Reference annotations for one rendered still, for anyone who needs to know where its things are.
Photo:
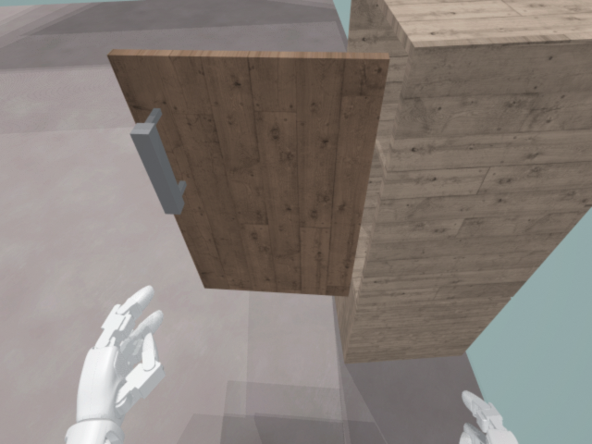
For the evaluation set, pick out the left robot hand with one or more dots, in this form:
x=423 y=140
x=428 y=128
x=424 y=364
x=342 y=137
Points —
x=109 y=365

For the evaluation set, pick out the handle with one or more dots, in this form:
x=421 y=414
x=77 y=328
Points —
x=154 y=158

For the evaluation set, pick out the right robot hand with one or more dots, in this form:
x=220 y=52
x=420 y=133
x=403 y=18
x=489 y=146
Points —
x=488 y=419

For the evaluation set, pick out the left robot forearm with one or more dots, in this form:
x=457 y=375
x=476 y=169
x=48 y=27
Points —
x=95 y=431

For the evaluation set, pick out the cupboard door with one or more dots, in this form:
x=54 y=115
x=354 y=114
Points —
x=276 y=150

